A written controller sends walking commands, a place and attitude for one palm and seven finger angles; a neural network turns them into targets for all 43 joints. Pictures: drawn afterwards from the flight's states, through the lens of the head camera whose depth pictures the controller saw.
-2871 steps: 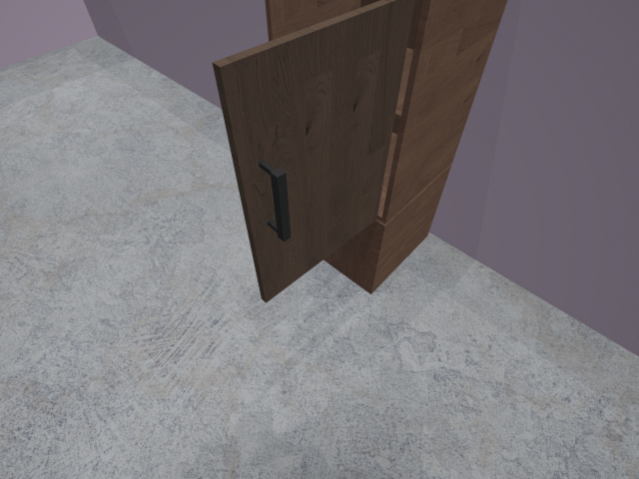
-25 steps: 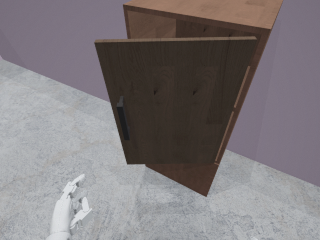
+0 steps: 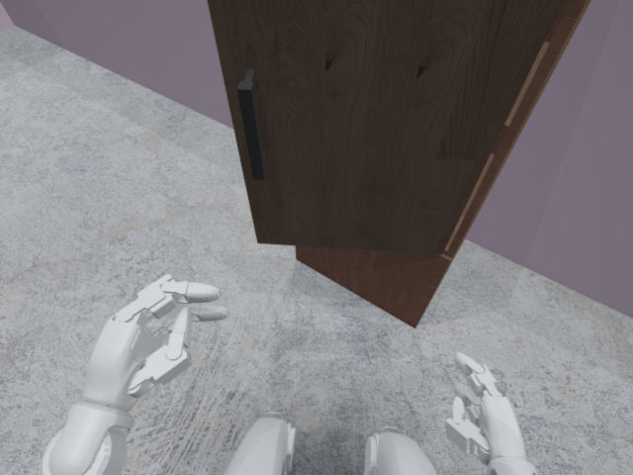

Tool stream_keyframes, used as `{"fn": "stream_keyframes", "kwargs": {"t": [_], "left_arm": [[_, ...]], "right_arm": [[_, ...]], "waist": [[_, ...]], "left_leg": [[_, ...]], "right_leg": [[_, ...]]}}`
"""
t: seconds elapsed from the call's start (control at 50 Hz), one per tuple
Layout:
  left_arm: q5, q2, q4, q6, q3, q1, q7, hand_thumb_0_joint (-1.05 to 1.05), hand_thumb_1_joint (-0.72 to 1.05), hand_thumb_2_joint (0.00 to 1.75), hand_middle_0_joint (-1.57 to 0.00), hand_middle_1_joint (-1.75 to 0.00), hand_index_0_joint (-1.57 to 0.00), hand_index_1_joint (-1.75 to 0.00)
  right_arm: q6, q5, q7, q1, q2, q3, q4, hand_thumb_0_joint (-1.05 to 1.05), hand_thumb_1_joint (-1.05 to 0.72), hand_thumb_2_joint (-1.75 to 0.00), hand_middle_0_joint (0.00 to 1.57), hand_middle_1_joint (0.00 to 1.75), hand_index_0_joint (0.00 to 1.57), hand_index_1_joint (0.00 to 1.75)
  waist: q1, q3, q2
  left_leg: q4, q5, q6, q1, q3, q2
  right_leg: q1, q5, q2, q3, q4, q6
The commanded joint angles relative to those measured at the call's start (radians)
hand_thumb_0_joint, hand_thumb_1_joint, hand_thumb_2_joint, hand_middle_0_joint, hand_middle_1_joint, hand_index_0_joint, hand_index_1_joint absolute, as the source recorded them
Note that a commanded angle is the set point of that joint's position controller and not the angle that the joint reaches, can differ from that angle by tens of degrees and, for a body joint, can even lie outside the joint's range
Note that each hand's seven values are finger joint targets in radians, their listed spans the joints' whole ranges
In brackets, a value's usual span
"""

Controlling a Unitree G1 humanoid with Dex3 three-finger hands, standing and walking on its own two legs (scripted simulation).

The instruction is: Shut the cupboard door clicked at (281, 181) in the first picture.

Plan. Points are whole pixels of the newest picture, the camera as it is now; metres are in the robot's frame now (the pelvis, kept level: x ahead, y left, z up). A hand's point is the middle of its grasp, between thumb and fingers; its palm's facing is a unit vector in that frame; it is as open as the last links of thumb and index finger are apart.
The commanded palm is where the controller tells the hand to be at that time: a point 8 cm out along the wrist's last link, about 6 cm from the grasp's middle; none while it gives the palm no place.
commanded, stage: raise the hand and make a fist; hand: left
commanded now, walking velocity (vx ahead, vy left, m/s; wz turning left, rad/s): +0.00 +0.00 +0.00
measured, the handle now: (255, 128) +0.57 +0.15 +0.10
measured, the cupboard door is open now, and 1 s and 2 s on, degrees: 30 30 30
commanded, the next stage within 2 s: bring the fist close to the handle in 1.24 s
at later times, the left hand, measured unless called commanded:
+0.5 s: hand (145, 329) +0.25 +0.21 +0.09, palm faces +0.03 -1.00 -0.03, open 3.2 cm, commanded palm +0.23 +0.26 +0.09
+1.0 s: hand (148, 309) +0.27 +0.21 +0.10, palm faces -0.01 -1.00 -0.01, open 3.1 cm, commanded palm +0.24 +0.26 +0.10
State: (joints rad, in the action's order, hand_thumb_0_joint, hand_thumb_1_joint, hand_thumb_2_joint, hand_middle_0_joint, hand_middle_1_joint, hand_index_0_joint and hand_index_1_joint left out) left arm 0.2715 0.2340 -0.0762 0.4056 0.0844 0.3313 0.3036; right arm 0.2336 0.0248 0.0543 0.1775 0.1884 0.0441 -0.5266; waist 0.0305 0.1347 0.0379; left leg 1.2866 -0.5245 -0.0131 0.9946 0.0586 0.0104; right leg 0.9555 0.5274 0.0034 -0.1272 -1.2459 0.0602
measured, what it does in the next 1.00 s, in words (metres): stands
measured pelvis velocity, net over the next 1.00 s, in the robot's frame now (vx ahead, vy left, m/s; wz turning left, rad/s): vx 0.04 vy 0.03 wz -0.01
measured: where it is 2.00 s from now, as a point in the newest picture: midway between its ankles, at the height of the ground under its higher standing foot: outside the picture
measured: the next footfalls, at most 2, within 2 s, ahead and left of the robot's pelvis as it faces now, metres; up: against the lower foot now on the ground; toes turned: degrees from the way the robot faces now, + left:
none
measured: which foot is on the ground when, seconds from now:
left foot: down 0.00-1.00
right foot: down 0.00-1.00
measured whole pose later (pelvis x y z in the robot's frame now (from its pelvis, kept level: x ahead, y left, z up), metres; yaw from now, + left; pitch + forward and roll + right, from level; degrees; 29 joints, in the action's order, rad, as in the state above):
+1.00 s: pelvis +0.04 +0.03 +0.04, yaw +0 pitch +13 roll -3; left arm 0.29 0.24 -0.04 0.30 0.15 0.37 0.24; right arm 0.16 0.01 0.04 0.29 0.25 0.03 -0.48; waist 0.00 0.14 0.04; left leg 1.11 -0.51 0.03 0.81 0.02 0.00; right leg 0.77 0.50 0.00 -0.09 -1.05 0.02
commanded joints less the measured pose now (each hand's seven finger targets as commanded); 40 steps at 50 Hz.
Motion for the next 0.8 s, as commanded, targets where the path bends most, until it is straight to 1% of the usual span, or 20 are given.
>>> {"fn": "stream_keyframes", "kwargs": {"t": [0.0,0.02,0.04,0.06,0.08,0.14,0.2,0.24,0.28,0.32,0.36,0.42,0.46,0.5,0.56,0.62,0.66,0.68,0.76,0.78], "left_arm": [[0.036,0.133,-0.126,-0.199,0.169,0.12,-0.056,0.0,0.9,0.9,-0.82,-0.98,-0.82,-0.98],[0.044,0.126,-0.171,-0.194,0.194,0.114,-0.093,0.0,0.9,0.9,-0.84,-1.0,-0.84,-1.0],[0.049,0.123,-0.203,-0.168,0.219,0.105,-0.132,0.0,0.9,0.9,-0.86,-1.02,-0.86,-1.02],[0.047,0.131,-0.225,-0.127,0.243,0.102,-0.169,0.0,0.9,0.9,-0.88,-1.04,-0.88,-1.04],[0.036,0.125,-0.262,-0.074,0.237,0.087,-0.196,0.0,0.9,0.9,-0.9,-1.06,-0.9,-1.06],[-0.013,0.083,-0.254,0.082,0.14,0.052,-0.208,0.0,0.9,0.9,-0.95,-1.12,-0.95,-1.12],[-0.029,0.038,-0.205,0.152,0.03,0.047,-0.145,0.0,0.9,0.9,-1.01,-1.18,-1.01,-1.18],[-0.014,0.039,-0.172,0.134,0.006,0.059,-0.088,0.0,0.9,0.9,-1.04,-1.22,-1.04,-1.22],[0.001,0.059,-0.168,0.088,0.022,0.086,-0.055,0.0,0.9,0.9,-1.08,-1.26,-1.08,-1.26],[0.01,0.121,-0.213,0.047,0.098,0.081,-0.063,0.0,0.9,0.9,-1.12,-1.3,-1.12,-1.3],[0.01,0.174,-0.278,0.024,0.179,0.088,-0.104,0.0,0.9,0.9,-1.15,-1.34,-1.15,-1.34],[0.014,0.105,-0.332,0.026,0.159,0.099,-0.167,0.0,0.9,0.9,-1.21,-1.4,-1.21,-1.4],[0.002,0.091,-0.32,0.028,0.14,0.092,-0.186,0.0,0.9,0.9,-1.24,-1.44,-1.24,-1.44],[-0.012,0.042,-0.249,0.017,0.077,0.09,-0.171,0.0,0.9,0.9,-1.28,-1.48,-1.28,-1.48],[-0.028,0.039,-0.173,-0.019,0.029,0.066,-0.113,0.0,0.9,0.9,-1.3,-1.5,-1.3,-1.5],[-0.023,0.087,-0.201,-0.045,0.059,0.026,-0.072,0.0,0.9,0.9,-1.3,-1.5,-1.3,-1.5],[-0.007,0.146,-0.241,-0.049,0.132,0.0,-0.074,0.0,0.9,0.9,-1.3,-1.5,-1.3,-1.5],[0.004,0.155,-0.276,-0.04,0.157,-0.012,-0.078,0.0,0.9,0.9,-1.3,-1.5,-1.3,-1.5],[0.03,0.149,-0.299,0.001,0.194,-0.017,-0.117,0.0,0.9,0.9,-1.3,-1.5,-1.3,-1.5],[0.028,0.126,-0.282,0.007,0.171,-0.017,-0.119,0.0,0.9,0.9,-1.3,-1.5,-1.3,-1.5]], "right_arm": [[0.01,0.026,0.028,-0.045,0.15,-0.085,0.238,0.0,-0.9,-0.9,0.2,0.3,0.2,0.3],[0.006,0.022,0.027,-0.048,0.137,-0.084,0.235,0.0,-0.9,-0.9,0.2,0.3,0.2,0.3],[0.006,0.015,0.026,-0.037,0.128,-0.083,0.227,0.0,-0.9,-0.9,0.2,0.3,0.2,0.3],[0.009,0.007,0.026,-0.045,0.121,-0.081,0.216,0.0,-0.9,-0.9,0.2,0.3,0.2,0.3],[0.016,-0.002,0.023,-0.023,0.121,-0.082,0.21,0.0,-0.9,-0.9,0.2,0.3,0.2,0.3],[0.041,-0.022,0.003,0.012,0.134,-0.082,0.166,0.0,-0.9,-0.9,0.2,0.3,0.2,0.3],[0.065,-0.025,-0.001,0.024,0.167,-0.085,0.148,0.0,-0.9,-0.9,0.2,0.3,0.2,0.3],[0.073,-0.016,0.005,0.041,0.186,-0.088,0.154,0.0,-0.9,-0.9,0.2,0.3,0.2,0.3],[0.072,-0.004,0.013,0.046,0.195,-0.094,0.169,0.0,-0.9,-0.9,0.2,0.3,0.2,0.3],[0.062,-0.001,0.021,0.045,0.196,-0.097,0.182,0.0,-0.9,-0.9,0.2,0.3,0.2,0.3],[0.046,-0.008,0.023,0.041,0.186,-0.096,0.192,0.0,-0.9,-0.9,0.2,0.3,0.2,0.3],[0.024,-0.013,0.014,0.044,0.161,-0.089,0.202,0.0,-0.9,-0.9,0.2,0.3,0.2,0.3],[0.011,-0.021,0.009,0.055,0.163,-0.085,0.2,0.0,-0.9,-0.9,0.2,0.3,0.2,0.3],[-0.002,-0.02,0.002,0.062,0.171,-0.085,0.195,0.0,-0.9,-0.9,0.2,0.3,0.2,0.3],[-0.012,-0.016,0.003,0.069,0.19,-0.079,0.203,0.0,-0.9,-0.9,0.2,0.3,0.2,0.3],[-0.013,-0.01,0.008,0.076,0.195,-0.078,0.219,0.0,-0.9,-0.9,0.2,0.3,0.2,0.3],[-0.016,-0.012,0.013,0.07,0.191,-0.073,0.223,0.0,-0.9,-0.9,0.2,0.3,0.2,0.3],[-0.016,-0.013,0.013,0.065,0.182,-0.072,0.226,0.0,-0.9,-0.9,0.2,0.3,0.2,0.3],[-0.015,-0.019,0.011,0.058,0.166,-0.064,0.216,0.0,-0.9,-0.9,0.2,0.3,0.2,0.3],[-0.014,-0.019,0.008,0.056,0.166,-0.062,0.211,0.0,-0.9,-0.9,0.2,0.3,0.2,0.3]], "waist": [[0.037,0.187,-0.104],[0.044,0.192,-0.097],[0.043,0.198,-0.12],[0.051,0.194,-0.108],[0.043,0.209,-0.103],[-0.01,0.156,-0.014],[-0.054,0.115,0.014],[-0.064,0.121,0.004],[-0.05,0.157,-0.007],[-0.02,0.218,-0.007],[0.014,0.274,0.045],[0.013,0.267,0.063],[-0.005,0.24,0.062],[-0.04,0.171,0.019],[-0.063,0.106,-0.006],[-0.051,0.152,0.005],[-0.027,0.194,0.023],[-0.014,0.24,0.046],[-0.003,0.237,0.062],[-0.014,0.219,0.07]], "left_leg": [[-0.261,0.045,0.04,-0.074,-0.037,-0.039],[-0.271,0.071,0.036,-0.094,-0.033,-0.037],[-0.273,0.106,0.035,-0.107,-0.028,-0.029],[-0.276,0.127,0.032,-0.108,-0.023,-0.024],[-0.281,0.164,0.032,-0.122,-0.017,-0.019],[-0.281,0.188,0.031,-0.156,-0.006,-0.013],[-0.278,0.134,0.035,-0.17,0.003,-0.012],[-0.296,0.078,0.036,-0.172,0.012,-0.015],[-0.317,0.066,0.039,-0.188,0.015,-0.018],[-0.34,0.095,0.038,-0.217,0.014,-0.019],[-0.358,0.173,0.032,-0.265,0.018,-0.019],[-0.368,0.302,0.016,-0.334,0.02,-0.012],[-0.356,0.349,0.015,-0.336,0.023,-0.008],[-0.352,0.309,0.013,-0.314,0.023,-0.003],[-0.359,0.229,0.021,-0.276,0.028,-0.003],[-0.373,0.242,0.018,-0.306,0.027,-0.007],[-0.374,0.271,0.019,-0.319,0.021,-0.013],[-0.371,0.304,0.018,-0.342,0.014,-0.016],[-0.368,0.353,0.012,-0.354,0.01,-0.016],[-0.366,0.349,0.01,-0.353,0.009,-0.015]], "right_leg": [[-0.324,0.211,-0.036,0.24,0.434,-0.057],[-0.334,0.171,-0.034,0.227,0.426,-0.056],[-0.342,0.093,-0.03,0.21,0.407,-0.058],[-0.346,0.042,-0.022,0.192,0.384,-0.053],[-0.343,-0.034,-0.019,0.175,0.354,-0.048],[-0.215,-0.109,0.001,0.114,0.281,-0.034],[-0.13,-0.054,0.004,0.095,0.274,-0.027],[-0.129,-0.009,0.003,0.096,0.293,-0.028],[-0.161,-0.003,0.004,0.097,0.309,-0.031],[-0.211,-0.034,0.007,0.09,0.308,-0.03],[-0.254,-0.119,0.018,0.067,0.278,-0.023],[-0.268,-0.242,0.023,0.039,0.259,-0.022],[-0.254,-0.274,0.028,0.033,0.256,-0.023],[-0.217,-0.257,0.027,0.029,0.27,-0.03],[-0.202,-0.208,0.028,0.036,0.296,-0.03],[-0.239,-0.223,0.025,0.042,0.308,-0.028],[-0.286,-0.249,0.028,0.048,0.308,-0.023],[-0.311,-0.278,0.025,0.052,0.304,-0.022],[-0.329,-0.316,0.03,0.049,0.3,-0.018],[-0.312,-0.314,0.028,0.048,0.301,-0.02]]}}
